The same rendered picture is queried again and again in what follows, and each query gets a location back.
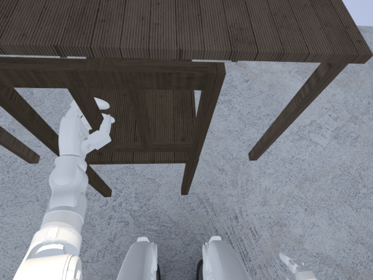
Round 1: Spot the table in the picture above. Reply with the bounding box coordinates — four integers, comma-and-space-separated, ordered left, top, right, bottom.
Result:
0, 0, 373, 164

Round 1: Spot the robot thigh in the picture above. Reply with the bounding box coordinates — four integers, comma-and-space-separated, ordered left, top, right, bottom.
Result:
202, 240, 251, 280
117, 241, 157, 280

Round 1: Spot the right robot hand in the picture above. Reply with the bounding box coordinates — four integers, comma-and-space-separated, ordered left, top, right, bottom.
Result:
279, 251, 316, 280

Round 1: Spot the chair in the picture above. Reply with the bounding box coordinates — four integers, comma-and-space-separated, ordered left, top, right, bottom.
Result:
0, 57, 226, 197

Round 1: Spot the left robot thigh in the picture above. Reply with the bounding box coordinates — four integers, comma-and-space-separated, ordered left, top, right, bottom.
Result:
117, 241, 157, 280

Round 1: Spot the robot left upper arm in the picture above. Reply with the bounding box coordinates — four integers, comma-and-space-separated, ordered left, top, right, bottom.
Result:
16, 254, 82, 280

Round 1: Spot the right robot thigh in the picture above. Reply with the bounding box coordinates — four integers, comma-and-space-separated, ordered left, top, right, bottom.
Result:
202, 240, 251, 280

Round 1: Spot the left robot forearm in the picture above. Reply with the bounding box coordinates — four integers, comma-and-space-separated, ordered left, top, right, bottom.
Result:
13, 155, 89, 280

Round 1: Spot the left robot hand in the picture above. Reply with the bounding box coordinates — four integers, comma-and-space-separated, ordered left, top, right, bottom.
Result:
58, 97, 115, 160

